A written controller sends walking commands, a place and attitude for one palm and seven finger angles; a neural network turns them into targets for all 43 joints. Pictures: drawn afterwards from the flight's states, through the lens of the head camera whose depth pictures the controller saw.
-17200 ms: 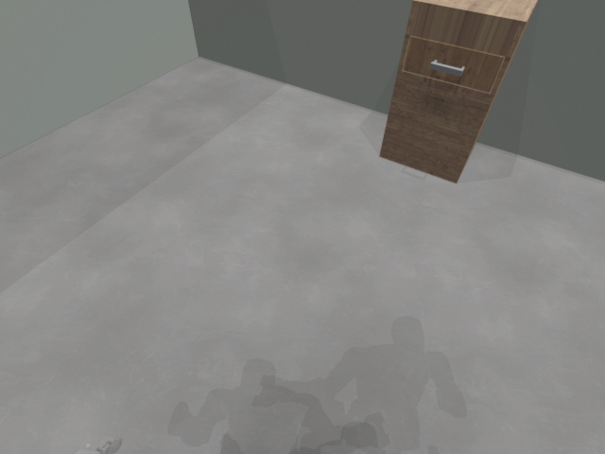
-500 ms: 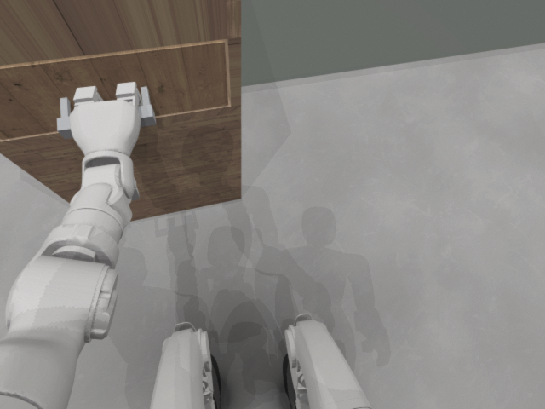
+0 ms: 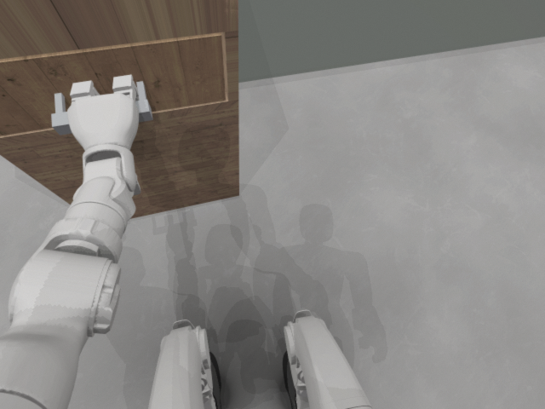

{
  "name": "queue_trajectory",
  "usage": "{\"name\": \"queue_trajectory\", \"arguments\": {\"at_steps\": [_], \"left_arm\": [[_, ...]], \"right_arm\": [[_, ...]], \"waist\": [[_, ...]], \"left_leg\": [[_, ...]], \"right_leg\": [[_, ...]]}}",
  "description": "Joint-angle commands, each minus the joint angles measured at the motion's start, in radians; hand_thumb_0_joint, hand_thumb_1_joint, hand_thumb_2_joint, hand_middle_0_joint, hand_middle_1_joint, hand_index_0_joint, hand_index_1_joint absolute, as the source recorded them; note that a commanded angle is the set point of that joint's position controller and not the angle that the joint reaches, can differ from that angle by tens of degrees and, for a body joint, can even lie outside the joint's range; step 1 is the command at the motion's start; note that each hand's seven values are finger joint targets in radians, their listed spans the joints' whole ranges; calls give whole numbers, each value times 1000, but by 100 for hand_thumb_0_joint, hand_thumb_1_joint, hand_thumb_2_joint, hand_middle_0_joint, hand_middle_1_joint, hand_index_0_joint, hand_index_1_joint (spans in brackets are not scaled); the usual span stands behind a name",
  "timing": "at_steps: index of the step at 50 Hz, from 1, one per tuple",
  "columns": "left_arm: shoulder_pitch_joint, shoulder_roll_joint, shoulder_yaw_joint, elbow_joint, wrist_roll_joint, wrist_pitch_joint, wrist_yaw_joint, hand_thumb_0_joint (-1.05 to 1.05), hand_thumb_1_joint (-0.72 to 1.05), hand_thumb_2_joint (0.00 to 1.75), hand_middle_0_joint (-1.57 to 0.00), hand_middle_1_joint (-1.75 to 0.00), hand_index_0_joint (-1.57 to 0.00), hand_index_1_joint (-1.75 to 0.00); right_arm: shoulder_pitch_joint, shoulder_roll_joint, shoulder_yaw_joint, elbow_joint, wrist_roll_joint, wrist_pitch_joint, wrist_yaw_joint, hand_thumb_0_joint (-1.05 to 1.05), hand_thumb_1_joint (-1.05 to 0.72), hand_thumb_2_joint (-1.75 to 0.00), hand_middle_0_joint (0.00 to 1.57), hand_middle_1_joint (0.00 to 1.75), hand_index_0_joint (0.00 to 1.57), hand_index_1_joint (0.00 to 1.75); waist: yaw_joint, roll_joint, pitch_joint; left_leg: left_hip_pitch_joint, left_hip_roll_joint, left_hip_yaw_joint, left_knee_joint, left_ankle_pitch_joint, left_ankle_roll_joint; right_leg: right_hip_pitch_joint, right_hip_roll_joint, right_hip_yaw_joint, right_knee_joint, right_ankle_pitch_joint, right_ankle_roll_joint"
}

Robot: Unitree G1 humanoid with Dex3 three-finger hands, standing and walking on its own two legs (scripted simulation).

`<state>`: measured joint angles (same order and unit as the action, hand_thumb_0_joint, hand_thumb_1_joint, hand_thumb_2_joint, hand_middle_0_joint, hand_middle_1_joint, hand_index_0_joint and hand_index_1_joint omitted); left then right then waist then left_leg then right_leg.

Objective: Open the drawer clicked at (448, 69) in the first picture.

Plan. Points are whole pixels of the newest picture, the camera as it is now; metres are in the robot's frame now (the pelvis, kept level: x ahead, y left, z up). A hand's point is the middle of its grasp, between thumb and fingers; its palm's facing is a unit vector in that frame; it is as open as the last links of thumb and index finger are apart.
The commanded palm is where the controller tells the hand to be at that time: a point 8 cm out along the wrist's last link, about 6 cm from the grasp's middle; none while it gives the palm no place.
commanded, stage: close the thumb around the handle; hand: left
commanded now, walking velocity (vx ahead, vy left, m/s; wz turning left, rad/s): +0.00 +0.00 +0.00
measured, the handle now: (102, 105) +0.58 +0.20 -0.03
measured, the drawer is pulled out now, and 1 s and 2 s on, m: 0.00 0.00 0.08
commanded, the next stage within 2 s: pull the drawer open in 0.76 s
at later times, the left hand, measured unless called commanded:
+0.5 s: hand (118, 140) +0.53 +0.19 -0.05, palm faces -0.04 -0.03 -1.00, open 8.7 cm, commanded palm +0.51 +0.16 +0.00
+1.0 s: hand (116, 143) +0.52 +0.19 -0.05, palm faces -0.03 -0.03 -1.00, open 5.7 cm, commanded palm +0.50 +0.16 +0.00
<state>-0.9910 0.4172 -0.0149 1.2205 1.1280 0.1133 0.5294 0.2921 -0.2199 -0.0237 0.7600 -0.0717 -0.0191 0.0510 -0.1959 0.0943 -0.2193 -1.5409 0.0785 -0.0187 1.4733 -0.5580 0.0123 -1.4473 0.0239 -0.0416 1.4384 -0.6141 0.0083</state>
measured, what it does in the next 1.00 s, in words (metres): stands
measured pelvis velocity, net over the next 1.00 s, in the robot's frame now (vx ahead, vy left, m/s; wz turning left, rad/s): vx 0.00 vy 0.00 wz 0.00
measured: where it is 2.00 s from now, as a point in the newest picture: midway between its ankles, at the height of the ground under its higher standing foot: (256, 405)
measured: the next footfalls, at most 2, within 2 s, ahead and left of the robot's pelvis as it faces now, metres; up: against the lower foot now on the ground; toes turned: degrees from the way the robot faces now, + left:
none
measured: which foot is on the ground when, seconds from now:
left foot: down 0.00-1.00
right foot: down 0.00-1.00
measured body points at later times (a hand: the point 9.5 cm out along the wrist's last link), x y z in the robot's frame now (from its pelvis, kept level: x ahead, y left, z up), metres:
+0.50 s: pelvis +0.00 +0.00 +0.00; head +0.19 +0.01 +0.41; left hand +0.53 +0.18 +0.01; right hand +0.01 -0.26 -0.13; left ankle +0.04 +0.12 -0.57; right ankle +0.02 -0.13 -0.57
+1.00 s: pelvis +0.00 +0.00 +0.00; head +0.19 +0.01 +0.41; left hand +0.52 +0.19 +0.01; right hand +0.01 -0.26 -0.13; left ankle +0.04 +0.12 -0.57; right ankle +0.02 -0.13 -0.57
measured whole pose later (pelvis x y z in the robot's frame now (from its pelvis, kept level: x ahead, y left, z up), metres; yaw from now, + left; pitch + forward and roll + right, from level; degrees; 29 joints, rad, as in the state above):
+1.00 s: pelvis +0.00 +0.00 +0.00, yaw +0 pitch +35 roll -4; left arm -0.96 0.41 -0.03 1.18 1.12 0.12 0.55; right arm 0.28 -0.22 -0.04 0.76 -0.07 -0.01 0.06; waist -0.18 0.09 -0.21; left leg -1.53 0.08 -0.02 1.46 -0.55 0.01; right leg -1.44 0.02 -0.04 1.43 -0.61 0.01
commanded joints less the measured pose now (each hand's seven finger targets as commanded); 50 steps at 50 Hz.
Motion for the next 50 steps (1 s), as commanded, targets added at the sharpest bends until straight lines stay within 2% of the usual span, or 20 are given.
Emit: {"name": "queue_trajectory", "arguments": {"at_steps": [1, 3, 5, 7, 14, 19, 21, 25, 28, 30, 33, 34, 36, 37, 38, 39, 42, 43, 47, 50], "left_arm": [[-394, 178, 18, -200, 20, -16, 58, 0, -50, 30, -30, -120, -30, -120], [-382, 165, 15, -225, 19, -17, 64, 0, -50, 30, -30, -120, -30, -120], [-406, 144, 1, -227, 14, -10, 69, 0, -39, 35, -31, -121, -31, -121], [-406, 151, 5, -231, 9, -2, 76, 0, -28, 40, -32, -122, -32, -122], [-437, 167, 2, -195, 4, 26, 73, 0, 12, 56, -34, -127, -34, -127], [-400, 214, 36, -195, 5, 13, 57, 0, 40, 68, -36, -130, -36, -130], [-380, 176, 10, -182, 7, 8, 51, 0, 51, 73, -37, -131, -37, -131], [-371, 197, 32, -208, 10, -7, 50, 0, 73, 83, -39, -133, -39, -133], [-369, 182, 25, -221, 5, -14, 56, 0, 90, 90, -40, -135, -40, -135], [-352, 200, 42, -209, 2, -11, 57, 0, 90, 90, -40, -135, -40, -135], [-379, 163, 8, -213, 10, -9, 67, 0, 90, 90, -40, -135, -40, -135], [-370, 170, 15, -201, 12, -5, 70, 0, 90, 90, -40, -135, -40, -135], [-406, 138, -12, -194, 10, -1, 72, 0, 90, 90, -40, -135, -40, -135], [-425, 168, 7, -205, 10, -1, 75, 0, 90, 90, -40, -135, -40, -135], [-427, 159, 0, -220, 7, -1, 75, 0, 90, 90, -40, -135, -40, -135], [-403, 167, 12, -199, 4, 5, 75, 0, 90, 90, -40, -135, -40, -135], [-415, 181, 15, -188, 2, 11, 70, 0, 90, 90, -40, -135, -40, -135], [-416, 158, -3, -185, -1, 12, 68, 0, 90, 90, -40, -135, -40, -135], [-332, 161, 20, -197, -10, 9, 60, 0, 90, 90, -40, -135, -40, -135], [-277, 106, -9, -207, -15, 5, 51, 0, 90, 90, -40, -135, -40, -135]], "right_arm": [[202, -181, -66, -24, 0, -4, -13, 0, -90, -90, 20, 30, 20, 30], [204, -180, -71, -24, -1, -3, -8, 0, -90, -90, 20, 30, 20, 30], [209, -180, -77, -15, 0, -3, -7, 0, -90, -90, 20, 30, 20, 30], [211, -183, -78, -12, 3, 0, -5, 0, -90, -90, 20, 30, 20, 30], [211, -184, -70, 2, 3, 0, -10, 0, -90, -90, 20, 30, 20, 30], [209, -185, -64, -8, 2, -1, -15, 0, -90, -90, 20, 30, 20, 30], [202, -181, -64, -12, 2, -1, -12, 0, -90, -90, 20, 30, 20, 30], [204, -181, -67, -13, 1, -1, -12, 0, -90, -90, 20, 30, 20, 30], [206, -180, -71, -13, 2, -1, -10, 0, -90, -90, 20, 30, 20, 30], [204, -183, -69, -14, 2, 1, -10, 0, -90, -90, 20, 30, 20, 30], [204, -182, -73, -12, 3, 0, -10, 0, -90, -90, 20, 30, 20, 30], [203, -183, -73, -11, 3, 1, -9, 0, -90, -90, 20, 30, 20, 30], [203, -183, -74, -11, 3, -1, -9, 0, -90, -90, 20, 30, 20, 30], [208, -185, -74, -4, 3, -1, -11, 0, -90, -90, 20, 30, 20, 30], [206, -183, -74, -8, 1, -3, -9, 0, -90, -90, 20, 30, 20, 30], [208, -184, -74, -5, 2, -1, -8, 0, -90, -90, 20, 30, 20, 30], [208, -186, -69, -4, 3, 1, -12, 0, -90, -90, 20, 30, 20, 30], [204, -184, -69, -7, 3, -1, -12, 0, -90, -90, 20, 30, 20, 30], [199, -184, -69, -16, 4, 3, -9, 0, -90, -90, 20, 30, 20, 30], [189, -177, -73, -20, 6, 5, -4, 0, -90, -90, 20, 30, 20, 30]], "waist": [[-28, 88, -570], [-20, 101, -605], [-36, 90, -597], [-29, 102, -604], [-45, 77, -589], [-29, 60, -596], [-31, 78, -572], [-24, 67, -585], [-24, 79, -581], [-18, 53, -581], [-32, 69, -568], [-25, 71, -565], [-43, 77, -562], [-41, 72, -576], [-38, 95, -590], [-35, 70, -600], [-38, 69, -574], [-43, 73, -572], [-10, 71, -592], [1, 84, -585]], "left_leg": [[510, -38, -25, -118, 359, 26], [545, -36, -26, -118, 391, 22], [565, -33, -37, -120, 398, 21], [572, -35, -38, -129, 380, 19], [538, -38, -28, -128, 353, 26], [512, -42, -18, -123, 367, 29], [512, -42, -18, -124, 363, 27], [521, -39, -18, -116, 390, 26], [521, -40, -14, -117, 382, 27], [515, -40, -19, -120, 378, 26], [525, -38, -22, -124, 368, 25], [524, -40, -22, -125, 363, 24], [535, -38, -31, -129, 355, 24], [537, -36, -32, -124, 355, 24], [546, -39, -27, -125, 363, 24], [543, -39, -25, -123, 365, 25], [533, -39, -28, -129, 360, 24], [528, -41, -26, -130, 350, 26], [560, -39, -28, -147, 369, 21], [596, -37, -31, -160, 388, 16]], "right_leg": [[201, 38, -26, -163, 362, -38], [210, 39, -28, -161, 386, -40], [193, 40, -31, -165, 380, -37], [195, 39, -35, -172, 356, -39], [221, 38, -29, -185, 365, -35], [266, 38, -20, -179, 409, -34], [245, 38, -24, -179, 395, -35], [254, 39, -22, -169, 426, -35], [249, 39, -21, -176, 419, -34], [259, 40, -23, -170, 413, -35], [227, 39, -26, -178, 389, -35], [225, 40, -27, -178, 381, -36], [199, 39, -30, -180, 355, -36], [202, 40, -29, -176, 359, -35], [212, 39, -27, -179, 371, -35], [228, 40, -27, -180, 380, -35], [224, 39, -29, -182, 372, -33], [223, 40, -28, -186, 365, -33], [243, 41, -31, -184, 376, -36], [234, 40, -35, -187, 380, -38]]}}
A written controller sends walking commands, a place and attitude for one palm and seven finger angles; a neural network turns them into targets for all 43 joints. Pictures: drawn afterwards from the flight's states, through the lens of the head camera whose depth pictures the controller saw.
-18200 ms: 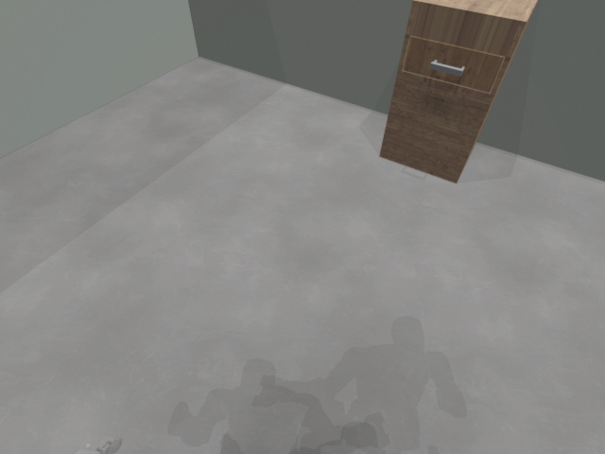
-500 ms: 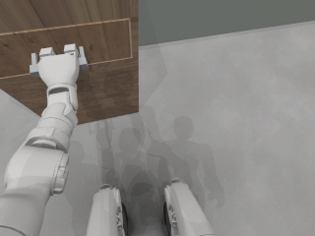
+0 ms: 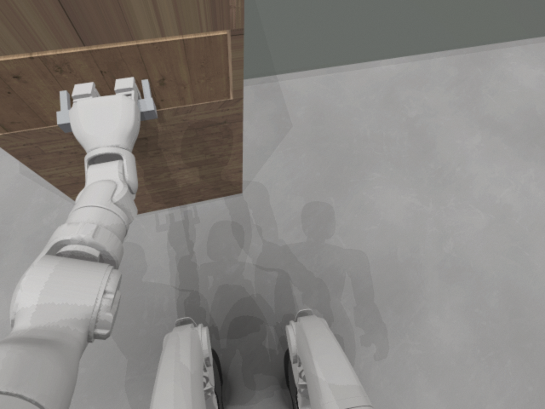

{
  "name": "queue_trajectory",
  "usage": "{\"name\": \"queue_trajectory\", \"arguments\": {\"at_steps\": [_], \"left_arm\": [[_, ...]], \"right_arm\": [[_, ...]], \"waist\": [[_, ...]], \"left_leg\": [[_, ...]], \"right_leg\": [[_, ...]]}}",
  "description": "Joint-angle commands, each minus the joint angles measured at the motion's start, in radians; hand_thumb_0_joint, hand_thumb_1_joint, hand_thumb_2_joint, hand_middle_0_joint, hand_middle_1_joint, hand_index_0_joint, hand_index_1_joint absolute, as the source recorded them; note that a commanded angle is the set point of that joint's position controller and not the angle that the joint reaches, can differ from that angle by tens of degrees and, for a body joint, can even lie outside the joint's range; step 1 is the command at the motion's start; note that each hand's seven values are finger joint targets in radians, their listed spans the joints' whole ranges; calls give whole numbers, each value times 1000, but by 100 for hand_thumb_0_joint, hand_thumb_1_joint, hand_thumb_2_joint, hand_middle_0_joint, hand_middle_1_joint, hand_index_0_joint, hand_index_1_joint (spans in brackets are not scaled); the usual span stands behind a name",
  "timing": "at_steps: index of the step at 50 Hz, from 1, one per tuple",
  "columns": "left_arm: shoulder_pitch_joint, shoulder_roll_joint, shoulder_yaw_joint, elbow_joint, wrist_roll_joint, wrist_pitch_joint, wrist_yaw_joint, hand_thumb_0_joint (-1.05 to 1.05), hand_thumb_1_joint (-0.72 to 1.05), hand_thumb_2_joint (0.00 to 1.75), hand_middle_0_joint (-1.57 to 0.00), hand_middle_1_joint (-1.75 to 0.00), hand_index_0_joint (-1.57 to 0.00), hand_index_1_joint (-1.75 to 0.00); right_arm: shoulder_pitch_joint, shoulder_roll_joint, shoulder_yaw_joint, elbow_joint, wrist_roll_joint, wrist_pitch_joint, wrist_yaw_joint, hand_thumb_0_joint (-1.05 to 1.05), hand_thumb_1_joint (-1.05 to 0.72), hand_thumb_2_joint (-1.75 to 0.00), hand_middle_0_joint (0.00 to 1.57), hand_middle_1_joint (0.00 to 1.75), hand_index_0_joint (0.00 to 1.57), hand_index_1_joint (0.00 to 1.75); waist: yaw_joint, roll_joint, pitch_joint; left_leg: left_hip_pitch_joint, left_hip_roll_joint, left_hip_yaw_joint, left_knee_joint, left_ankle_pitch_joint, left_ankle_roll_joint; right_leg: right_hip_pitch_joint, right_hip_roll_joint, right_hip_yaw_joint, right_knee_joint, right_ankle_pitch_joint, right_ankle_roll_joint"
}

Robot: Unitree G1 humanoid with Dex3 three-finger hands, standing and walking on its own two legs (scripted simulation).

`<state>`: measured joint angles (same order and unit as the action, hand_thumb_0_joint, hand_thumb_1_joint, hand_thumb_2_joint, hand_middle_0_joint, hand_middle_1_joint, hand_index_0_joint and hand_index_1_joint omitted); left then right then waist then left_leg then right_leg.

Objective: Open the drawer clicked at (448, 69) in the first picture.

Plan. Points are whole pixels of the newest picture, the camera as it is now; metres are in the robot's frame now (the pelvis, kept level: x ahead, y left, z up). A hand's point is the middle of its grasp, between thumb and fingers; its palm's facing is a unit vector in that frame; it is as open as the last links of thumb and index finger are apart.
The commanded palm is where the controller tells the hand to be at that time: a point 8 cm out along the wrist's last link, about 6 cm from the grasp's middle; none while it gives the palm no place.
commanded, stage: pull the drawer open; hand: left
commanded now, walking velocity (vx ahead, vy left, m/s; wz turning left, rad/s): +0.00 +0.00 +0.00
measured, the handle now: (107, 103) +0.58 +0.20 -0.03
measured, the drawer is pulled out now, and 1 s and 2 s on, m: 0.00 0.08 0.15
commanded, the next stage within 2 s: none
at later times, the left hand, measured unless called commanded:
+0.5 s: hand (124, 163) +0.49 +0.18 -0.05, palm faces -0.03 -0.04 -1.00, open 5.7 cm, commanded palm +0.45 +0.17 +0.00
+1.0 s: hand (127, 188) +0.44 +0.17 -0.05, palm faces -0.03 -0.04 -1.00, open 5.7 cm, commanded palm +0.41 +0.16 +0.00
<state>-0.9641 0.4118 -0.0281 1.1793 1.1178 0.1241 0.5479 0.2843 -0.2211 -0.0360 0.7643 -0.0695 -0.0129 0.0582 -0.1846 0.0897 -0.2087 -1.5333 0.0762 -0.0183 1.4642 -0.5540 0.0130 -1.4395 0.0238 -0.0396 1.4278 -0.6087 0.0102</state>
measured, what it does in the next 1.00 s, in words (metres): stands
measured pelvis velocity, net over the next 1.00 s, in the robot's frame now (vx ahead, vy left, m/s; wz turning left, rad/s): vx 0.01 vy -0.01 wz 0.03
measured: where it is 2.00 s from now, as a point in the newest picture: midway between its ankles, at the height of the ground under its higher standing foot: (257, 402)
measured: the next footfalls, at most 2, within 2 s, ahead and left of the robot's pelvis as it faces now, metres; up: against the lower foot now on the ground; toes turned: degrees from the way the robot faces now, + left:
none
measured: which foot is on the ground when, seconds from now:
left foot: down 0.00-1.00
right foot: down 0.00-1.00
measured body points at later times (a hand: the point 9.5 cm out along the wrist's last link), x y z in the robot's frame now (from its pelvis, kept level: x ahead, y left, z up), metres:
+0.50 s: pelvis +0.01 +0.00 +0.02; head +0.18 +0.00 +0.43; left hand +0.48 +0.18 +0.00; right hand +0.05 -0.26 -0.12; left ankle +0.04 +0.11 -0.57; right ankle +0.02 -0.13 -0.57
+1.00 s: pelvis +0.01 -0.01 +0.03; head +0.16 +0.00 +0.45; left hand +0.44 +0.17 +0.00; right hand +0.07 -0.26 -0.12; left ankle +0.04 +0.11 -0.57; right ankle +0.02 -0.13 -0.57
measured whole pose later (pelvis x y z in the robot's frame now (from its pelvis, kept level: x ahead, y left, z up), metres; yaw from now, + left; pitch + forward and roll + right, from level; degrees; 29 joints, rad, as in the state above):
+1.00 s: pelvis +0.01 -0.01 +0.03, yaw +2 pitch +31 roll -2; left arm -0.67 0.24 -0.07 1.06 1.13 0.11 0.67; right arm 0.23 -0.21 -0.07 0.78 -0.08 0.02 0.05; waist -0.10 0.07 -0.23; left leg -1.36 0.06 0.01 1.36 -0.54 0.00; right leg -1.29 0.01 -0.02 1.35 -0.60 0.00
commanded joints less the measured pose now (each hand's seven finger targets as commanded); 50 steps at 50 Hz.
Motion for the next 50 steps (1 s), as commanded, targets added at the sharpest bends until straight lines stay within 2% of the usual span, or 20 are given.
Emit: {"name": "queue_trajectory", "arguments": {"at_steps": [1, 3, 4, 9, 12, 13, 17, 18, 23, 24, 27, 32, 33, 37, 39, 41, 42, 43, 48, 50], "left_arm": [[-284, 117, 14, -169, -6, -8, 35, 0, 90, 90, -40, -135, -40, -135], [-260, 94, 3, -198, -8, -13, 37, 0, 90, 90, -40, -135, -40, -135], [-250, 111, 20, -207, -7, -17, 41, 0, 90, 90, -40, -135, -40, -135], [-214, 83, 6, -189, 1, -22, 62, 0, 90, 90, -40, -135, -40, -135], [-201, 72, 6, -200, 6, -23, 79, 0, 90, 90, -40, -135, -40, -135], [-188, 39, -15, -202, 5, -21, 82, 0, 90, 90, -40, -135, -40, -135], [-149, 58, 8, -200, 4, -17, 91, 0, 90, 90, -40, -135, -40, -135], [-151, 36, -8, -203, 0, -17, 94, 0, 90, 90, -40, -135, -40, -135], [-104, 47, 5, -188, -2, -16, 100, 0, 90, 90, -40, -135, -40, -135], [-83, 64, 22, -182, -1, -15, 102, 0, 90, 90, -40, -135, -40, -135], [-70, 51, 17, -207, -1, -19, 107, 0, 90, 90, -40, -135, -40, -135], [-24, 40, 17, -222, 4, -22, 118, 0, 90, 90, -40, -135, -40, -135], [-31, 13, -4, -233, 7, -23, 121, 0, 90, 90, -40, -135, -40, -135], [-24, -4, -11, -247, 15, -20, 135, 0, 90, 90, -40, -135, -40, -135], [7, -32, -24, -238, 12, -15, 141, 0, 90, 90, -40, -135, -40, -135], [3, -16, -12, -247, 12, -18, 145, 0, 90, 90, -40, -135, -40, -135], [12, -1, 0, -256, 15, -19, 149, 0, 90, 90, -40, -135, -40, -135], [17, -38, -27, -258, 13, -18, 151, 0, 90, 90, -40, -135, -40, -135], [31, -33, -20, -242, 14, -16, 163, 0, 90, 90, -40, -135, -40, -135], [56, -30, -13, -245, 13, -15, 164, 0, 90, 90, -40, -135, -40, -135]], "right_arm": [[198, -177, -61, -29, 4, 0, -12, 0, -90, -90, 20, 30, 20, 30], [196, -173, -65, -30, 4, 3, -10, 0, -90, -90, 20, 30, 20, 30], [198, -175, -67, -27, 3, 3, -11, 0, -90, -90, 20, 30, 20, 30], [191, -171, -68, -23, 2, 6, -10, 0, -90, -90, 20, 30, 20, 30], [184, -169, -72, -19, -1, 9, -11, 0, -90, -90, 20, 30, 20, 30], [179, -166, -75, -23, -2, 8, -10, 0, -90, -90, 20, 30, 20, 30], [170, -164, -74, -23, -1, 12, -11, 0, -90, -90, 20, 30, 20, 30], [163, -163, -74, -25, -3, 12, -11, 0, -90, -90, 20, 30, 20, 30], [143, -158, -71, -31, -2, 13, -16, 0, -90, -90, 20, 30, 20, 30], [141, -158, -70, -31, -1, 12, -17, 0, -90, -90, 20, 30, 20, 30], [129, -156, -73, -37, -1, 13, -18, 0, -90, -90, 20, 30, 20, 30], [114, -151, -74, -43, 1, 16, -21, 0, -90, -90, 20, 30, 20, 30], [109, -148, -76, -45, -1, 15, -21, 0, -90, -90, 20, 30, 20, 30], [105, -147, -80, -41, -1, 18, -20, 0, -90, -90, 20, 30, 20, 30], [97, -143, -81, -43, -1, 20, -18, 0, -90, -90, 20, 30, 20, 30], [92, -143, -80, -43, -2, 19, -21, 0, -90, -90, 20, 30, 20, 30], [91, -144, -80, -42, -2, 21, -22, 0, -90, -90, 20, 30, 20, 30], [82, -141, -81, -46, -4, 21, -21, 0, -90, -90, 20, 30, 20, 30], [68, -139, -79, -38, -5, 20, -23, 0, -90, -90, 20, 30, 20, 30], [68, -138, -78, -39, -6, 20, -24, 0, -90, -90, 20, 30, 20, 30]], "waist": [[-4, 83, -591], [0, 77, -605], [3, 58, -604], [3, 21, -543], [9, 23, -553], [5, 17, -549], [24, 8, -549], [16, 2, -548], [28, -27, -523], [39, -34, -524], [47, -8, -541], [56, -36, -533], [49, -30, -528], [53, -15, -529], [57, -35, -522], [57, -40, -511], [68, -29, -518], [62, -37, -525], [63, -60, -493], [78, -52, -494]], "left_leg": [[586, -35, -29, -153, 391, 16], [601, -35, -25, -154, 415, 16], [599, -34, -24, -153, 420, 16], [558, -39, -16, -164, 382, 18], [581, -40, -15, -167, 408, 16], [585, -43, -13, -169, 409, 17], [583, -47, -4, -175, 410, 16], [580, -50, -1, -176, 402, 18], [537, -57, 13, -178, 366, 21], [530, -59, 15, -181, 360, 20], [556, -60, 17, -185, 376, 18], [557, -61, 19, -192, 378, 18], [560, -63, 21, -192, 380, 19], [601, -59, 12, -203, 393, 13], [597, -63, 15, -210, 378, 14], [590, -63, 16, -212, 368, 15], [601, -62, 13, -218, 372, 12], [603, -65, 15, -217, 368, 15], [579, -66, 18, -220, 333, 16], [589, -69, 16, -227, 342, 13]], "right_leg": [[233, 38, -37, -177, 382, -40], [256, 38, -34, -180, 415, -39], [264, 37, -32, -182, 427, -38], [278, 37, -29, -193, 413, -38], [279, 36, -27, -192, 436, -39], [283, 35, -27, -198, 443, -37], [316, 34, -21, -204, 462, -38], [321, 34, -20, -210, 465, -35], [359, 31, -11, -218, 465, -33], [373, 31, -7, -220, 464, -34], [374, 29, -8, -218, 476, -36], [391, 29, -6, -224, 487, -35], [388, 28, -4, -228, 495, -33], [360, 29, -12, -229, 474, -37], [373, 29, -13, -238, 462, -38], [377, 28, -10, -242, 457, -36], [378, 29, -12, -239, 454, -39], [380, 28, -9, -245, 454, -37], [375, 28, -7, -252, 424, -37], [387, 30, -8, -252, 429, -40]]}}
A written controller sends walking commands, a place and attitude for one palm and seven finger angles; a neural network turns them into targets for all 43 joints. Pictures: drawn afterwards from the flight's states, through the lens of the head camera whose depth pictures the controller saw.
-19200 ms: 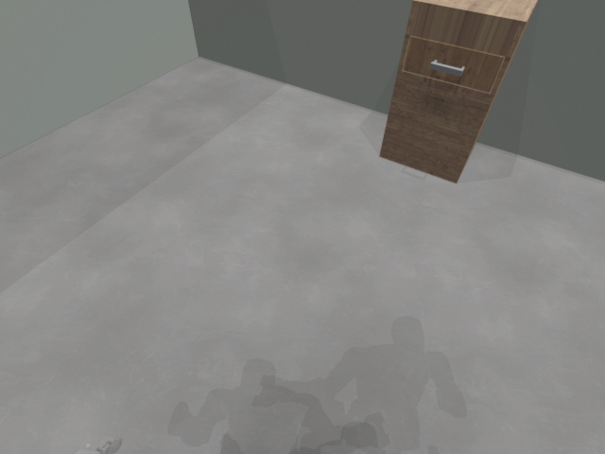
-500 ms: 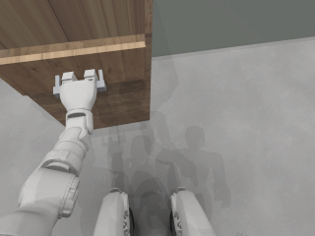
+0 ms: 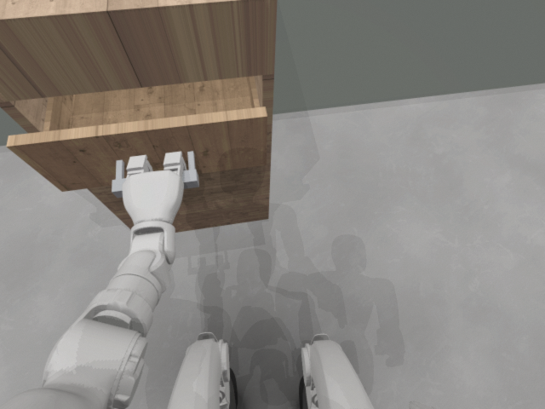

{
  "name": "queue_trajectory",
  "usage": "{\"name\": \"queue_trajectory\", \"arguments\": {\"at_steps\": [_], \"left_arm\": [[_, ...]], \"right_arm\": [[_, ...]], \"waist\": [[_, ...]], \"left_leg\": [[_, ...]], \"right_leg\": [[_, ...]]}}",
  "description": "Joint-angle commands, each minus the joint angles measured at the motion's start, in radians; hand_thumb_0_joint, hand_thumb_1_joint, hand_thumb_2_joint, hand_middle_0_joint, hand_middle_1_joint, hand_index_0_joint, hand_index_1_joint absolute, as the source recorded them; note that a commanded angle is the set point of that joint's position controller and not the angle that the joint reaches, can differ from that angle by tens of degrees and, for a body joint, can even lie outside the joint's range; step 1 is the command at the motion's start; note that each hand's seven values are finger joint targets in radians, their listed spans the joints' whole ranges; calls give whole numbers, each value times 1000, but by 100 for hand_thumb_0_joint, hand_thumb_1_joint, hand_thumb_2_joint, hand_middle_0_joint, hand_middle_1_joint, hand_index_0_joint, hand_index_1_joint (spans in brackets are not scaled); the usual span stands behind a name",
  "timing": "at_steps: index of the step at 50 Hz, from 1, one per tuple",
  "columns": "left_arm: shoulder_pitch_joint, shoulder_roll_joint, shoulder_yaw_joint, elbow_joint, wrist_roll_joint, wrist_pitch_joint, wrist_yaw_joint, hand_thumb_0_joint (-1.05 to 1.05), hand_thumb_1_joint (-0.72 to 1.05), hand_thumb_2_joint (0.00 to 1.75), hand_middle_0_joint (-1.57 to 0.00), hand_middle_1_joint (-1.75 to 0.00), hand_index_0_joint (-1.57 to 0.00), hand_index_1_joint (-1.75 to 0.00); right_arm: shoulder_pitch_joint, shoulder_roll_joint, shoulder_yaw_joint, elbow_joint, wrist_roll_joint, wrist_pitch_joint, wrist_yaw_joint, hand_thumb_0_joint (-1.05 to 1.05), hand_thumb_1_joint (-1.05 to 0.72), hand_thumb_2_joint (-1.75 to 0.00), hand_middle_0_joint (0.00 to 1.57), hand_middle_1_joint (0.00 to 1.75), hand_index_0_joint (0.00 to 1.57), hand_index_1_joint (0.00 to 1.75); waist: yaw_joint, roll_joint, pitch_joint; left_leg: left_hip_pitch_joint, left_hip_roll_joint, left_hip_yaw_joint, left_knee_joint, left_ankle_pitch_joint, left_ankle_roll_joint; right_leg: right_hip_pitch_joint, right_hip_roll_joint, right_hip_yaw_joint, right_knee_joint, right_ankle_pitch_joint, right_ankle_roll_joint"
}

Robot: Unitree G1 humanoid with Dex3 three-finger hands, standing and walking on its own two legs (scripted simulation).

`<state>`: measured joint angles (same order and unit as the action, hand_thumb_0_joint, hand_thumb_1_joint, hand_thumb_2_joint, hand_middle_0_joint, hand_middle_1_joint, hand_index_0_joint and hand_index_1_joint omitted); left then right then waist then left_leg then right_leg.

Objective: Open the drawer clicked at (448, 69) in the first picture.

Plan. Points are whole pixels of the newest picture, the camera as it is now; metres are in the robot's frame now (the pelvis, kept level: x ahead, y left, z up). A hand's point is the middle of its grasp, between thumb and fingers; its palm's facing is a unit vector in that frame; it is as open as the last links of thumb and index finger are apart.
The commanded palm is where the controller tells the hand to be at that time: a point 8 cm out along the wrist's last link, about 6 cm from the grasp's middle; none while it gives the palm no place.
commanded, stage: pull the drawer open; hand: left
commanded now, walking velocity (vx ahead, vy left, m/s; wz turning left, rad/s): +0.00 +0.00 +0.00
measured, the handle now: (156, 172) +0.49 +0.18 -0.06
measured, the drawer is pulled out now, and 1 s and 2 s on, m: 0.08 0.15 0.23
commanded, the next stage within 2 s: none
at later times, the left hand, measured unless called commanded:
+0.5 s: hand (166, 225) +0.40 +0.16 -0.08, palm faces -0.03 -0.04 -1.00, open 5.7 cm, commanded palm +0.37 +0.16 -0.03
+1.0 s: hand (166, 244) +0.37 +0.16 -0.08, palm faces -0.04 -0.04 -1.00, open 5.7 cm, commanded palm +0.34 +0.15 -0.03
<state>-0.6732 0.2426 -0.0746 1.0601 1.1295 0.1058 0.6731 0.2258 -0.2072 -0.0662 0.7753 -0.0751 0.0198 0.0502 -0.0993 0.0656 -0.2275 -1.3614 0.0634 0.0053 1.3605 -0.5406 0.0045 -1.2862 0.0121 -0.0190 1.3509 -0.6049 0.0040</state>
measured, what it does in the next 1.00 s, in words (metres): stands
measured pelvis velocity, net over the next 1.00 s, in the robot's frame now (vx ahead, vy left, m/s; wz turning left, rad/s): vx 0.01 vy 0.00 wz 0.02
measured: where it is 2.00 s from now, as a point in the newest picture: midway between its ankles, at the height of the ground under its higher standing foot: outside the picture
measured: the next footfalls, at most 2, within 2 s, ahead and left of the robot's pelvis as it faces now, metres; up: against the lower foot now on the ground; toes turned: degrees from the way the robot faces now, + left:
none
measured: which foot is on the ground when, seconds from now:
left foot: down 0.00-1.00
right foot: down 0.00-1.00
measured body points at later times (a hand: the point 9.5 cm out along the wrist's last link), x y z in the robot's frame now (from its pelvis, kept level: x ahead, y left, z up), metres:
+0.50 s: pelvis +0.00 +0.00 +0.01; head +0.14 +0.00 +0.43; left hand +0.40 +0.16 -0.02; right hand +0.08 -0.25 -0.14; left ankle +0.04 +0.12 -0.60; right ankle +0.01 -0.13 -0.60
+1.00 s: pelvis +0.01 +0.00 +0.01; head +0.13 -0.01 +0.44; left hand +0.37 +0.16 -0.02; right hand +0.12 -0.25 -0.14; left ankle +0.04 +0.12 -0.60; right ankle +0.01 -0.13 -0.60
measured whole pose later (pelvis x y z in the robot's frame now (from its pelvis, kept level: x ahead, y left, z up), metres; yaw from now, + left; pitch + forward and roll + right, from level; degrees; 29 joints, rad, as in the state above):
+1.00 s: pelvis +0.01 +0.00 +0.01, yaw +1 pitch +28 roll -1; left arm -0.42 0.15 -0.17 0.89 1.15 0.14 0.72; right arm 0.16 -0.20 -0.08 0.76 -0.07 0.05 0.05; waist -0.04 0.05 -0.24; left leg -1.27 0.05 0.01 1.32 -0.54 0.00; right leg -1.20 0.00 -0.02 1.32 -0.61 0.00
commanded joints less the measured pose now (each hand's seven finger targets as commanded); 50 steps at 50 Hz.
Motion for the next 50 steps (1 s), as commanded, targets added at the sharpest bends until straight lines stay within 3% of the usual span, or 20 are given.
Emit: {"name": "queue_trajectory", "arguments": {"at_steps": [1, 4, 8, 10, 11, 15, 19, 20, 24, 25, 27, 32, 37, 39, 40, 44, 47, 48, 50], "left_arm": [[-225, 125, 25, -133, 6, 2, 42, 0, 90, 90, -40, -135, -40, -135], [-222, 87, -4, -133, 5, 8, 47, 0, 90, 90, -40, -135, -40, -135], [-204, 113, 18, -153, 4, 6, 54, 0, 90, 90, -40, -135, -40, -135], [-162, 94, 15, -142, 0, 12, 54, 0, 90, 90, -40, -135, -40, -135], [-165, 79, 0, -147, 3, 12, 54, 0, 90, 90, -40, -135, -40, -135], [-140, 85, 9, -174, 0, 11, 58, 0, 90, 90, -40, -135, -40, -135], [-99, 48, -15, -171, 3, 12, 65, 0, 90, 90, -40, -135, -40, -135], [-106, 76, 7, -173, 6, 11, 66, 0, 90, 90, -40, -135, -40, -135], [-114, 35, -29, -178, 17, 16, 78, 0, 90, 90, -40, -135, -40, -135], [-103, 55, -9, -193, 16, 16, 78, 0, 90, 90, -40, -135, -40, -135], [-70, 33, -23, -206, 15, 20, 81, 0, 90, 90, -40, -135, -40, -135], [-48, 8, -44, -222, 10, 28, 80, 0, 90, 90, -40, -135, -40, -135], [13, 15, -32, -246, 15, 28, 82, 0, 90, 90, -40, -135, -40, -135], [15, -7, -54, -258, 13, 28, 83, 0, 90, 90, -40, -135, -40, -135], [30, 7, -41, -266, 15, 29, 82, 0, 90, 90, -40, -135, -40, -135], [35, -21, -68, -274, 24, 31, 86, 0, 90, 90, -40, -135, -40, -135], [77, -39, -79, -306, 26, 35, 89, 0, 90, 90, -40, -135, -40, -135], [98, -48, -84, -298, 24, 40, 89, 0, 90, 90, -40, -135, -40, -135], [106, -24, -63, -308, 21, 42, 86, 0, 90, 90, -40, -135, -40, -135]], "right_arm": [[121, -151, -49, -56, 2, -11, -16, 0, -90, -90, 20, 30, 20, 30], [113, -147, -51, -53, 3, -11, -13, 0, -90, -90, 20, 30, 20, 30], [103, -146, -49, -54, 2, -10, -16, 0, -90, -90, 20, 30, 20, 30], [97, -144, -50, -58, 1, -9, -15, 0, -90, -90, 20, 30, 20, 30], [94, -144, -50, -58, 2, -8, -16, 0, -90, -90, 20, 30, 20, 30], [83, -141, -51, -61, 2, -7, -15, 0, -90, -90, 20, 30, 20, 30], [70, -135, -52, -65, 4, -5, -16, 0, -90, -90, 20, 30, 20, 30], [69, -138, -50, -63, 2, -6, -17, 0, -90, -90, 20, 30, 20, 30], [55, -135, -53, -62, 2, -4, -18, 0, -90, -90, 20, 30, 20, 30], [57, -136, -53, -62, 2, -5, -18, 0, -90, -90, 20, 30, 20, 30], [48, -132, -54, -69, 2, 0, -16, 0, -90, -90, 20, 30, 20, 30], [35, -129, -52, -73, 3, 3, -15, 0, -90, -90, 20, 30, 20, 30], [24, -126, -54, -77, 2, 6, -17, 0, -90, -90, 20, 30, 20, 30], [18, -123, -52, -79, 4, 5, -17, 0, -90, -90, 20, 30, 20, 30], [15, -125, -52, -81, 3, 4, -15, 0, -90, -90, 20, 30, 20, 30], [4, -122, -52, -82, 3, 6, -18, 0, -90, -90, 20, 30, 20, 30], [-3, -122, -53, -91, 3, 9, -14, 0, -90, -90, 20, 30, 20, 30], [-8, -120, -54, -92, 3, 12, -14, 0, -90, -90, 20, 30, 20, 30], [-9, -121, -53, -91, 2, 10, -16, 0, -90, -90, 20, 30, 20, 30]], "waist": [[-6, -29, -483], [-13, -29, -460], [3, -30, -477], [9, -43, -476], [-2, -52, -462], [16, -38, -473], [11, -66, -439], [18, -61, -442], [7, -59, -426], [23, -50, -443], [28, -45, -462], [25, -62, -442], [41, -69, -458], [36, -79, -443], [49, -65, -445], [35, -78, -419], [49, -56, -446], [47, -82, -435], [51, -92, -430]], "left_leg": [[422, -55, -8, -127, 326, 21], [431, -54, -11, -136, 311, 21], [428, -57, -7, -134, 312, 20], [438, -59, -7, -138, 328, 20], [435, -58, -6, -136, 319, 22], [449, -60, -6, -142, 329, 20], [436, -62, 0, -144, 315, 22], [432, -62, -3, -145, 316, 20], [449, -60, -7, -149, 300, 20], [458, -61, -8, -151, 319, 18], [471, -63, 0, -150, 336, 18], [461, -65, -1, -153, 326, 20], [476, -66, 2, -155, 340, 18], [464, -68, 2, -159, 326, 20], [466, -70, 1, -159, 338, 18], [468, -68, 1, -160, 320, 20], [499, -68, -1, -164, 351, 18], [495, -68, 0, -164, 348, 19], [478, -71, 1, -159, 344, 20]], "right_leg": [[229, 39, -29, -176, 415, -34], [213, 40, -34, -184, 389, -36], [234, 38, -27, -182, 402, -35], [244, 41, -31, -185, 420, -37], [232, 40, -29, -188, 412, -34], [247, 40, -27, -187, 420, -38], [251, 38, -26, -199, 420, -36], [250, 38, -25, -193, 415, -38], [220, 38, -30, -200, 382, -38], [235, 39, -29, -195, 398, -41], [252, 36, -27, -197, 429, -41], [260, 37, -26, -204, 430, -39], [277, 35, -25, -202, 449, -41], [282, 34, -23, -209, 443, -39], [285, 35, -24, -205, 450, -43], [267, 34, -24, -213, 432, -41], [273, 35, -29, -207, 453, -46], [277, 34, -30, -213, 452, -44], [294, 35, -24, -211, 466, -43]]}}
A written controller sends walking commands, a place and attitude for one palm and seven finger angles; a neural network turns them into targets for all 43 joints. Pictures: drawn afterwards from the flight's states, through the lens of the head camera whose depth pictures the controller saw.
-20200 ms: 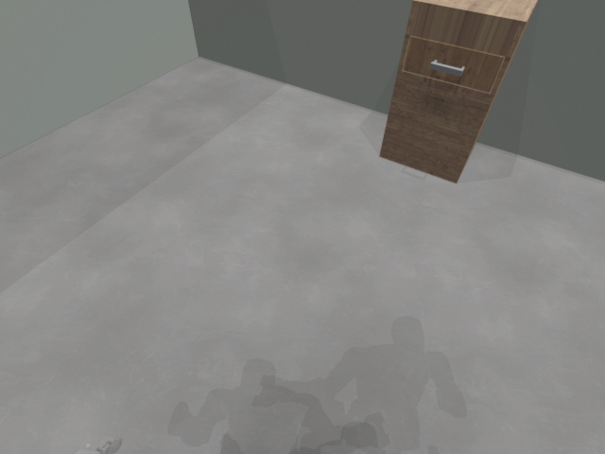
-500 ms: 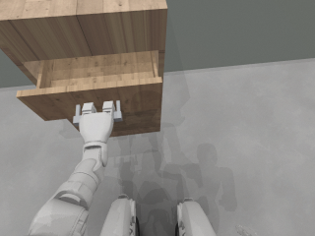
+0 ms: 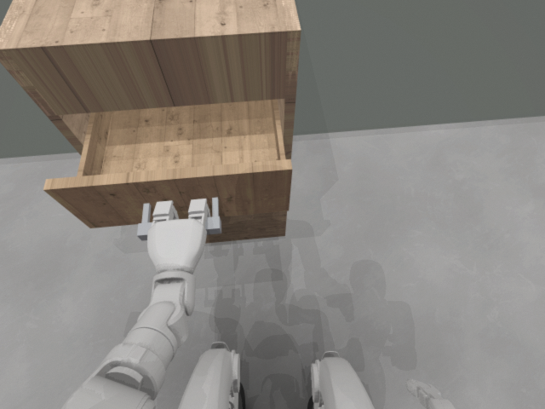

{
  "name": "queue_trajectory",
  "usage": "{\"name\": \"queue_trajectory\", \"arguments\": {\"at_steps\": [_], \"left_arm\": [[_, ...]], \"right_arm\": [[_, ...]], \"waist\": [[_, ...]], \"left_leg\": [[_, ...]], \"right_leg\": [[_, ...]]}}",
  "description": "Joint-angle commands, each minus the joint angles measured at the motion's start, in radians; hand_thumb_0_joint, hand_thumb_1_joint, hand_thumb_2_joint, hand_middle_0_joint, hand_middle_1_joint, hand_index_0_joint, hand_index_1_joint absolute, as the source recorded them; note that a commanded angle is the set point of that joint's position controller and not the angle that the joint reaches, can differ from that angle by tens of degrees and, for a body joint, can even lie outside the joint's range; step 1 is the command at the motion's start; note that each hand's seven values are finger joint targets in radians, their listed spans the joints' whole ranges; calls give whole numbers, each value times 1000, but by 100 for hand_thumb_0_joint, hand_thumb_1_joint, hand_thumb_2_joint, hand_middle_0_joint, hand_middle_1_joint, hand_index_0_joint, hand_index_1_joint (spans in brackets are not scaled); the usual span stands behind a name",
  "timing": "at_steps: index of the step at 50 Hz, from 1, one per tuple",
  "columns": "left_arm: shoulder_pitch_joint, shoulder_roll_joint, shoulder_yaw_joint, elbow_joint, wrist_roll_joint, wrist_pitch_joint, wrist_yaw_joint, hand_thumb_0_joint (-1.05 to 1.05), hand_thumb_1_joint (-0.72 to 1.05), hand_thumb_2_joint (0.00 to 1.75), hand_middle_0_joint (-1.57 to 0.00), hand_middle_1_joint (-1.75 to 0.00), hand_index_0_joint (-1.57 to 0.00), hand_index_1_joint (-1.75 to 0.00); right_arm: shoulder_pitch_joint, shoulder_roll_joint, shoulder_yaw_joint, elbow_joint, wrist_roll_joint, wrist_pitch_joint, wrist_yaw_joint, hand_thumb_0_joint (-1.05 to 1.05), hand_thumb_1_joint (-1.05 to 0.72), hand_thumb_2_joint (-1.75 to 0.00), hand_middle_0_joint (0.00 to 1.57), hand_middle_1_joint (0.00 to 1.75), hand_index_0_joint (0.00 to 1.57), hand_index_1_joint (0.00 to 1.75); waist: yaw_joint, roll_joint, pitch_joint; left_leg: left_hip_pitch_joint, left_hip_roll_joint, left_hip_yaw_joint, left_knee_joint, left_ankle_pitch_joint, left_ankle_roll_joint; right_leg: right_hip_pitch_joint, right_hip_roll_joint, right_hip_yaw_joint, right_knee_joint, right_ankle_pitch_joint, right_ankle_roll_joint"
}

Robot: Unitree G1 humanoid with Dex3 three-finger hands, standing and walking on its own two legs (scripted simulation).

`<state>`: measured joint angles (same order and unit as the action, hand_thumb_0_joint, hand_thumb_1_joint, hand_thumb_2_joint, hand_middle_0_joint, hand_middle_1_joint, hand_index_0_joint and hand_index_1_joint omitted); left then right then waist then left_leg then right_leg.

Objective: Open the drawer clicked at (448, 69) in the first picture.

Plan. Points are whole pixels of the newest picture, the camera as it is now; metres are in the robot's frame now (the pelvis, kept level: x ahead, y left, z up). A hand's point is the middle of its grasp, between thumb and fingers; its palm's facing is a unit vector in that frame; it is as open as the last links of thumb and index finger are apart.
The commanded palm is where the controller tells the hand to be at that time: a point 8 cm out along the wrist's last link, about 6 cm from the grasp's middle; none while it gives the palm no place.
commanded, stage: pull the drawer open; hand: left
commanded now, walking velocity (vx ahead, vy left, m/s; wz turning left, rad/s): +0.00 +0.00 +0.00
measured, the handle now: (180, 217) +0.42 +0.17 -0.07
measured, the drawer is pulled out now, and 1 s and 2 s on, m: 0.15 0.23 0.30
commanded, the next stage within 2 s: none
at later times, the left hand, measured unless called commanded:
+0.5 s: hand (187, 273) +0.33 +0.15 -0.09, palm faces -0.04 -0.06 -1.00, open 5.7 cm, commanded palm +0.30 +0.15 -0.04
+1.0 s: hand (186, 296) +0.29 +0.15 -0.09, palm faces -0.06 -0.06 -1.00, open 5.7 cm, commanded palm +0.26 +0.14 -0.04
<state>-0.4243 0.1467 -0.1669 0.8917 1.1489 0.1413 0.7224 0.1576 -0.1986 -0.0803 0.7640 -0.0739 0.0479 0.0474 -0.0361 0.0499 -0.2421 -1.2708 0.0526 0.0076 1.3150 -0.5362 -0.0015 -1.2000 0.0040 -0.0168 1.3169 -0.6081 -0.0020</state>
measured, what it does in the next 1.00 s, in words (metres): stands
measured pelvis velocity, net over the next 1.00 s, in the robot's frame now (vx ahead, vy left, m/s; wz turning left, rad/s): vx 0.00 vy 0.00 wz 0.01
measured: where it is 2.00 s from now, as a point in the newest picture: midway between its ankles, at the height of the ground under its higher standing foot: outside the picture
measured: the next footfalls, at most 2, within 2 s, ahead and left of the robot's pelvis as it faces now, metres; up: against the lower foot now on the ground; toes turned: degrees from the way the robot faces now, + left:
none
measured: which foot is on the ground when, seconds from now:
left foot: down 0.00-1.00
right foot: down 0.00-1.00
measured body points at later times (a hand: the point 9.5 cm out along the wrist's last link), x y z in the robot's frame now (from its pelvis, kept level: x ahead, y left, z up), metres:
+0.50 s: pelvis +0.00 +0.00 +0.00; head +0.11 -0.01 +0.44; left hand +0.33 +0.15 -0.03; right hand +0.13 -0.24 -0.14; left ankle +0.03 +0.12 -0.61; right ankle +0.00 -0.12 -0.61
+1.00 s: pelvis +0.00 +0.00 +0.00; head +0.10 -0.01 +0.44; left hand +0.29 +0.15 -0.03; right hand +0.16 -0.24 -0.14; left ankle +0.03 +0.12 -0.61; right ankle +0.00 -0.12 -0.61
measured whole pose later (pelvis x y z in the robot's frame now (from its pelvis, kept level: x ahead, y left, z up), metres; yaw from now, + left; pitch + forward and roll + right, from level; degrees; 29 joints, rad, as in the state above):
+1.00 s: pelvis +0.00 +0.00 +0.00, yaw +1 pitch +26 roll -1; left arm -0.12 0.12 -0.26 0.63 1.18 0.17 0.71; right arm 0.11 -0.19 -0.06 0.71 -0.07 0.05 0.03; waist 0.01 0.04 -0.25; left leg -1.22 0.05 0.00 1.31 -0.54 -0.01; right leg -1.15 0.00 -0.02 1.31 -0.61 -0.01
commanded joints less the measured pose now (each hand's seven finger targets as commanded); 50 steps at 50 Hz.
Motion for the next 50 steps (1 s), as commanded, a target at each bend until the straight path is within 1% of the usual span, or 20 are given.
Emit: {"name": "queue_trajectory", "arguments": {"at_steps": [1, 2, 3, 5, 9, 10, 14, 20, 24, 25, 27, 32, 33, 37, 38, 40, 43, 45, 49, 50], "left_arm": [[-132, 76, 30, -149, 2, 6, 37, 0, 90, 90, -40, -135, -40, -135], [-118, 80, 33, -158, 5, 4, 38, 0, 90, 90, -40, -135, -40, -135], [-114, 50, 4, -171, 4, 5, 36, 0, 90, 90, -40, -135, -40, -135], [-115, 70, 21, -161, 4, 7, 35, 0, 90, 90, -40, -135, -40, -135], [-82, 43, -5, -190, 9, 7, 38, 0, 90, 90, -40, -135, -40, -135], [-70, 69, 19, -202, 12, 7, 39, 0, 90, 90, -40, -135, -40, -135], [-31, 41, -9, -220, 13, 13, 38, 0, 90, 90, -40, -135, -40, -135], [13, 49, -5, -256, 14, 17, 35, 0, 90, 90, -40, -135, -40, -135], [66, 22, -33, -283, 17, 17, 34, 0, 90, 90, -40, -135, -40, -135], [61, 37, -20, -287, 19, 19, 34, 0, 90, 90, -40, -135, -40, -135], [61, 22, -37, -284, 24, 19, 34, 0, 90, 90, -40, -135, -40, -135], [87, 29, -35, -305, 29, 22, 38, 0, 90, 90, -40, -135, -40, -135], [86, 11, -54, -308, 30, 22, 37, 0, 90, 90, -40, -135, -40, -135], [148, 14, -53, -330, 27, 26, 31, 0, 90, 90, -40, -135, -40, -135], [149, -2, -71, -334, 25, 28, 29, 0, 90, 90, -40, -135, -40, -135], [153, 15, -61, -357, 29, 26, 26, 0, 90, 90, -40, -135, -40, -135], [187, -5, -83, -373, 28, 25, 23, 0, 90, 90, -40, -135, -40, -135], [210, 16, -64, -384, 27, 23, 21, 0, 90, 90, -40, -135, -40, -135], [248, -20, -107, -418, 33, 21, 17, 0, 90, 90, -40, -135, -40, -135], [253, -1, -89, -425, 35, 22, 17, 0, 90, 90, -40, -135, -40, -135]], "right_arm": [[56, -128, -36, -84, 2, -18, -14, 0, -90, -90, 20, 30, 20, 30], [53, -127, -37, -86, 2, -17, -16, 0, -90, -90, 20, 30, 20, 30], [45, -125, -35, -91, 3, -18, -14, 0, -90, -90, 20, 30, 20, 30], [41, -126, -35, -86, 3, -19, -16, 0, -90, -90, 20, 30, 20, 30], [30, -123, -34, -97, 2, -21, -18, 0, -90, -90, 20, 30, 20, 30], [29, -125, -35, -99, 2, -21, -17, 0, -90, -90, 20, 30, 20, 30], [18, -122, -32, -108, 3, -18, -18, 0, -90, -90, 20, 30, 20, 30], [3, -121, -30, -117, 2, -17, -20, 0, -90, -90, 20, 30, 20, 30], [-8, -118, -27, -129, 4, -16, -21, 0, -90, -90, 20, 30, 20, 30], [-11, -119, -28, -126, 3, -17, -21, 0, -90, -90, 20, 30, 20, 30], [-17, -119, -27, -129, 4, -16, -24, 0, -90, -90, 20, 30, 20, 30], [-27, -118, -25, -132, 3, -18, -25, 0, -90, -90, 20, 30, 20, 30], [-34, -118, -24, -134, 2, -19, -26, 0, -90, -90, 20, 30, 20, 30], [-37, -115, -23, -143, 5, -19, -26, 0, -90, -90, 20, 30, 20, 30], [-42, -114, -21, -147, 4, -19, -28, 0, -90, -90, 20, 30, 20, 30], [-41, -114, -22, -148, 5, -20, -29, 0, -90, -90, 20, 30, 20, 30], [-54, -112, -19, -158, 6, -21, -29, 0, -90, -90, 20, 30, 20, 30], [-54, -113, -19, -159, 6, -23, -30, 0, -90, -90, 20, 30, 20, 30], [-65, -109, -15, -174, 5, -23, -29, 0, -90, -90, 20, 30, 20, 30], [-64, -110, -16, -173, 5, -23, -29, 0, -90, -90, 20, 30, 20, 30]], "waist": [[-9, -76, -409], [-5, -84, -418], [-8, -64, -408], [-8, -73, -394], [-6, -65, -392], [6, -61, -409], [2, -66, -387], [13, -68, -389], [15, -75, -380], [17, -74, -376], [10, -82, -354], [21, -78, -355], [13, -75, -350], [30, -79, -359], [19, -93, -351], [24, -101, -360], [26, -85, -343], [35, -92, -347], [29, -80, -339], [32, -85, -340]], "left_leg": [[378, -61, 2, -118, 332, 26], [380, -60, 1, -118, 329, 26], [384, -62, 2, -122, 322, 27], [379, -61, -2, -122, 310, 26], [388, -62, 0, -126, 303, 28], [394, -62, -3, -125, 316, 25], [398, -62, 0, -130, 307, 27], [397, -64, -3, -128, 312, 26], [401, -64, -1, -135, 303, 27], [402, -63, -5, -132, 309, 26], [393, -62, -5, -134, 284, 27], [398, -63, -8, -138, 273, 26], [401, -64, -7, -135, 269, 28], [404, -66, -8, -140, 276, 27], [398, -67, -5, -136, 274, 31], [399, -66, -12, -136, 281, 29], [402, -66, -7, -137, 267, 29], [394, -68, -11, -137, 272, 29], [403, -68, -7, -133, 276, 31], [402, -68, -12, -133, 281, 30]], "right_leg": [[216, 41, -24, -179, 469, -36], [222, 41, -21, -178, 469, -36], [214, 41, -24, -184, 459, -37], [201, 42, -25, -185, 435, -38], [203, 41, -23, -190, 429, -38], [206, 42, -24, -183, 433, -42], [205, 40, -24, -193, 427, -41], [214, 42, -23, -189, 437, -43], [217, 40, -25, -194, 426, -43], [209, 42, -25, -192, 427, -45], [193, 40, -24, -197, 395, -43], [188, 40, -26, -196, 373, -47], [179, 41, -24, -200, 369, -45], [201, 40, -24, -199, 379, -47], [207, 39, -22, -204, 391, -44], [211, 41, -20, -197, 394, -46], [198, 38, -22, -203, 376, -45], [212, 40, -20, -198, 384, -48], [205, 37, -21, -199, 396, -47], [207, 39, -21, -195, 395, -50]]}}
